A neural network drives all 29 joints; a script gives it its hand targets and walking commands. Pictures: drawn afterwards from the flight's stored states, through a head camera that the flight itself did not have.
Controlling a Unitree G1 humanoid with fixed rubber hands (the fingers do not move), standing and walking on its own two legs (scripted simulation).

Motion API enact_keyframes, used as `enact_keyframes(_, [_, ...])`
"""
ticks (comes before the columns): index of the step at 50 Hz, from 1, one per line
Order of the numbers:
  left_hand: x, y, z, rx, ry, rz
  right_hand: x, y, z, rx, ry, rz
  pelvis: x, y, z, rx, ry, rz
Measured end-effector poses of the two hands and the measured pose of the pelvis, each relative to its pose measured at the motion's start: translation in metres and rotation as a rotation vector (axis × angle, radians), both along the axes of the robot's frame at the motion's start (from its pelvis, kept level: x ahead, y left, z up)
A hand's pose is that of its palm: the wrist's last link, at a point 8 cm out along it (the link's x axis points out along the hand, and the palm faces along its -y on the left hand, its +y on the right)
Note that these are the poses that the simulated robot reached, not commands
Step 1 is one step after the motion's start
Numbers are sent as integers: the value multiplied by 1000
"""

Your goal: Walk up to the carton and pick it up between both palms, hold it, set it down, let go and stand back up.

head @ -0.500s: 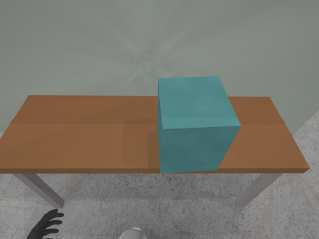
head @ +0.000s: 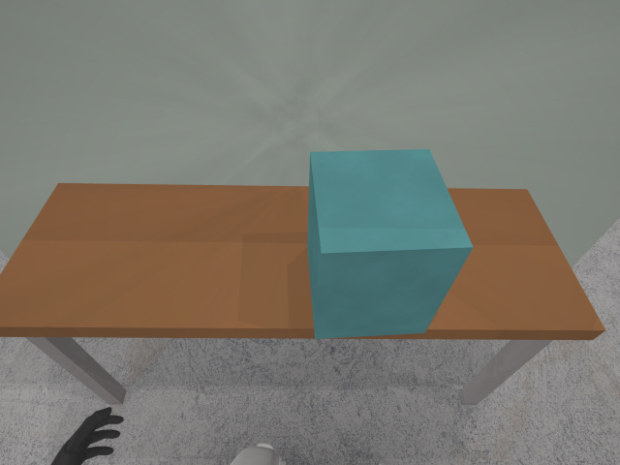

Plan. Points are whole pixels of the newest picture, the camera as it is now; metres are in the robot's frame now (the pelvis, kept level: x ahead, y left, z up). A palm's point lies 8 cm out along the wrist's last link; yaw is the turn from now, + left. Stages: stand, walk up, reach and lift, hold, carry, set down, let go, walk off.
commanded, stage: walk up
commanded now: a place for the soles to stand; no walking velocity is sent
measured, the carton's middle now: (370, 247) +0.48 -0.07 -0.04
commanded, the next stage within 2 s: reach and lift in 1.44 s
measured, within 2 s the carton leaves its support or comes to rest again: neither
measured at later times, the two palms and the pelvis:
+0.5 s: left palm out of the picture +0.13 +0.31 -0.08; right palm out of the picture +0.08 -0.34 -0.06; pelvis +0.00 -0.01 +0.00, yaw +0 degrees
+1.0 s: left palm out of the picture +0.12 +0.27 -0.08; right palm out of the picture +0.07 -0.38 -0.06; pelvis -0.01 -0.04 +0.00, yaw -1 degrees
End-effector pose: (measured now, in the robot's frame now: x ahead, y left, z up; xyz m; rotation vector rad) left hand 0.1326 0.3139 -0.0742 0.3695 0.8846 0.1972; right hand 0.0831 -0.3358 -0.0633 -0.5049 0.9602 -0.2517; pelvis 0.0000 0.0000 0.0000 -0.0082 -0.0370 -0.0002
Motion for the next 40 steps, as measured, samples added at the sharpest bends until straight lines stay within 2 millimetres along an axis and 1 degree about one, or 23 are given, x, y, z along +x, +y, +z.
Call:
enact_keyframes(4, [1,-3,3,5,-14,-5,1,-3,-1,4,-3,1,0,-3,0,4,0,1])
enact_keyframes(11, [0,3,0,0,0,3,3,3,0,0,-2,5,1,3,0,-1,2,4])
enact_keyframes(19, [-1,-9,0,2,14,0,-3,-9,-1,3,0,-5,-2,-9,0,2,-1,-6])
enact_keyframes(26, [-3,-8,-4,-3,38,7,-3,-8,1,-1,-1,-5,-1,-7,0,-1,0,-8])
enact_keyframes(32, [-5,-24,-8,-7,60,-10,-17,-24,1,-8,15,-25,-7,-21,0,-1,-4,-26])
enact_keyframes(35, [-7,-31,-6,-3,52,-9,-16,-31,-1,-5,19,-23,-7,-28,0,12,-4,-21])
enact_keyframes(38, [-8,-30,-1,8,47,-2,-11,-30,-3,4,22,-13,-6,-29,2,23,0,-11])
enact_keyframes(40, [-9,-29,-1,7,48,1,-9,-29,-3,3,24,-9,-5,-28,2,23,2,-7])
